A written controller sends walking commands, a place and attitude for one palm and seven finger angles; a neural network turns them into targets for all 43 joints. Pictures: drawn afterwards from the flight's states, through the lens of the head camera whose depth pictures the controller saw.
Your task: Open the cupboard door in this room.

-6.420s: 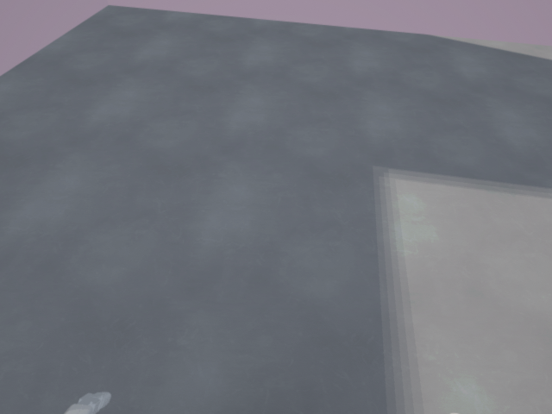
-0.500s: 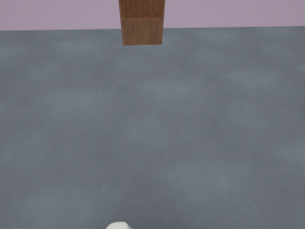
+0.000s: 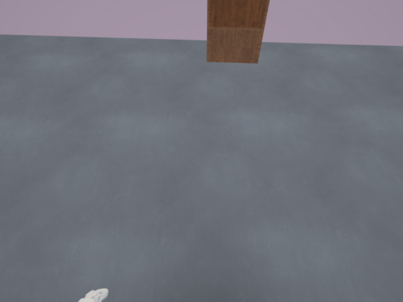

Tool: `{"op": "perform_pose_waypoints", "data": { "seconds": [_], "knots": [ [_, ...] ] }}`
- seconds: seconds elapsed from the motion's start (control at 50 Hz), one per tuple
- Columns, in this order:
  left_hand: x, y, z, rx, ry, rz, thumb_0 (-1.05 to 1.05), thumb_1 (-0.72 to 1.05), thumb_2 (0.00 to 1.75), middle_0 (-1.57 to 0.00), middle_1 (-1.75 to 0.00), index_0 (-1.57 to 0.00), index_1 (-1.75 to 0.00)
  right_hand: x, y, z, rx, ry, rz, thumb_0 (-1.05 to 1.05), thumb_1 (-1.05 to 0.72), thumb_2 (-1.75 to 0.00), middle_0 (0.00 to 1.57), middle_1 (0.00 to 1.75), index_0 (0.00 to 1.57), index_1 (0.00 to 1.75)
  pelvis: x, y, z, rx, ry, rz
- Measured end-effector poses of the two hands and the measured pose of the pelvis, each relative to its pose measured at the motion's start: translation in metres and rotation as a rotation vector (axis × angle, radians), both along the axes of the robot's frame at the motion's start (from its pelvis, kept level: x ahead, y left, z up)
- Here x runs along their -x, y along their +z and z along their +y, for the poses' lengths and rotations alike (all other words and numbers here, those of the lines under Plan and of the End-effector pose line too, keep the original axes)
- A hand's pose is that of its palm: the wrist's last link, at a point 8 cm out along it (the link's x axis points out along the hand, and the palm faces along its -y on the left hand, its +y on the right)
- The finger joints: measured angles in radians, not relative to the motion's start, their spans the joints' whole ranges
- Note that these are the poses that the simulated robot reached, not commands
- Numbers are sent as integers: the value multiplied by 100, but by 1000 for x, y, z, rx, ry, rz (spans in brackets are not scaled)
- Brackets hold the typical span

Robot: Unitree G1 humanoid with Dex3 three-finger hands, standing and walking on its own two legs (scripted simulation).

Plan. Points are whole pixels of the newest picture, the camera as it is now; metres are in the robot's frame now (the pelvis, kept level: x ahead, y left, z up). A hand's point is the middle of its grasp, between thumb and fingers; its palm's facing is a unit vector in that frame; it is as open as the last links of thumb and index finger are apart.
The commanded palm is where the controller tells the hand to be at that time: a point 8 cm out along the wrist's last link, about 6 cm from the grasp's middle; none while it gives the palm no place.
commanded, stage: turn or walk to find it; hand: left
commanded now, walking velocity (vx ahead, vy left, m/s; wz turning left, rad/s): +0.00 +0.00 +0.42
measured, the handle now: out of the picture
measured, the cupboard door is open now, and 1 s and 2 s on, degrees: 0 0 0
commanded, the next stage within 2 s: stand and wait in 0.90 s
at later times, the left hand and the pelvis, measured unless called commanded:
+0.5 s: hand out of the picture -0.06 +0.20 -0.18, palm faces +0.31 -0.93 -0.21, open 7.4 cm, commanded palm none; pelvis -0.03 +0.01 -0.01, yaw +16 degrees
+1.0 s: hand out of the picture +0.00 +0.23 -0.15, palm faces +0.41 -0.87 -0.28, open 7.4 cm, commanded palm none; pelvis -0.03 +0.00 +0.00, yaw +25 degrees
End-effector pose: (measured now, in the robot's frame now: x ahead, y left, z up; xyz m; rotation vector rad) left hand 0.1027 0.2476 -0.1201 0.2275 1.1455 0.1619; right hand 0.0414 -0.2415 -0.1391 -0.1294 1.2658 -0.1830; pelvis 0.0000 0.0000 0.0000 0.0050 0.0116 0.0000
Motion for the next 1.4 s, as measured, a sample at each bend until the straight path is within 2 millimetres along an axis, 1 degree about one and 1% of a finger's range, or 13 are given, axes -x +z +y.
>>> {"op": "perform_pose_waypoints", "data": {
  "seconds": [0.08,0.2,0.3,0.4,0.52,0.56,0.68,0.78,0.9,1.02,1.22,1.32,1.4],
  "knots": [
    [21,3,-15,-24,35,-18,0,91,90,-19,-30,-20,-29,2,-15,-17,-24,24,18,1,-90,-90,20,30,21,30,6,-6,-16,-2,41,-8],
    [71,10,-27,-18,136,36,0,91,90,-20,-30,-20,-29,-7,-7,-35,-13,97,55,1,-90,-90,20,30,20,30,11,4,-26,-24,114,-13],
    [105,4,-30,6,203,82,0,91,90,-20,-30,-20,-30,-18,-2,-38,17,161,81,1,-91,-90,19,30,20,30,13,5,-25,-21,174,-8],
    [141,-9,-23,43,273,130,0,91,90,-20,-30,-20,-30,-42,4,-21,48,244,75,1,-91,-90,19,30,20,30,18,3,-14,-13,222,-2],
    [188,-37,7,84,368,193,0,91,90,-20,-30,-20,-30,-82,11,27,82,354,-41,1,-91,-90,19,30,20,30,28,-11,13,4,279,-2],
    [197,-39,17,82,385,218,0,91,90,-20,-30,-20,-30,-89,18,42,79,380,-76,1,-91,-90,19,30,20,30,30,-8,19,7,283,-6],
    [192,-23,41,68,416,164,0,91,90,-19,-30,-20,-29,-89,29,70,67,422,-98,1,-90,-90,20,30,20,30,35,5,30,31,329,-9],
    [174,-11,52,37,425,83,0,91,90,-19,-30,-20,-29,-79,24,75,41,439,-70,1,-90,-90,20,30,21,30,37,7,31,21,366,-5],
    [149,0,45,4,424,14,0,91,90,-19,-30,-20,-29,-61,10,58,18,434,-4,1,-90,-90,20,30,21,30,36,5,19,5,415,1],
    [133,7,17,-35,423,-41,0,91,90,-19,-30,-20,-29,-52,-14,24,-6,430,67,1,-90,-90,20,30,21,30,29,-4,-7,-21,446,8],
    [178,12,-46,9,510,56,0,92,90,-20,-30,-20,-30,-65,-11,-2,-7,465,108,1,-91,-90,19,30,20,30,21,8,-30,-40,493,-12],
    [211,4,-60,35,575,107,0,93,90,-20,-30,-20,-30,-70,-8,1,13,509,128,1,-91,-90,19,30,20,30,23,7,-34,-29,524,-16],
    [242,-5,-71,68,623,152,0,92,90,-20,-30,-20,-30,-79,-4,14,32,557,112,1,-91,-90,19,30,20,30,31,6,-31,-21,540,-18]
  ]
}}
